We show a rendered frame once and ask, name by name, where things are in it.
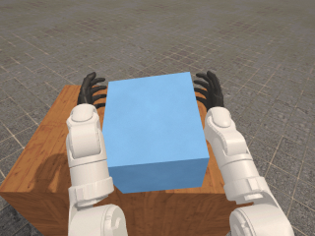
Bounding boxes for robot right hand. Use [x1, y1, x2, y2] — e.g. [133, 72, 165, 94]
[193, 71, 224, 112]

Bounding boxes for robot left hand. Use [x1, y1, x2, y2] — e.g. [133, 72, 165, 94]
[77, 72, 107, 109]

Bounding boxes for right robot upper arm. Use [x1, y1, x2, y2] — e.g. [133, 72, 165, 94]
[229, 203, 294, 236]

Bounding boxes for right robot forearm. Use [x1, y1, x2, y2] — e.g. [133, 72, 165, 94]
[204, 106, 295, 236]

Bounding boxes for pedestal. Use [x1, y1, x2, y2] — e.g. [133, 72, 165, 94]
[0, 85, 254, 236]

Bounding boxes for carton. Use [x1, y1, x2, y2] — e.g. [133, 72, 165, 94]
[101, 72, 210, 194]

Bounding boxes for left robot upper arm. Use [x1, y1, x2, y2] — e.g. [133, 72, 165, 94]
[68, 204, 128, 236]

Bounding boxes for left robot forearm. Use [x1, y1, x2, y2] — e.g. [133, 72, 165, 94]
[66, 103, 114, 236]

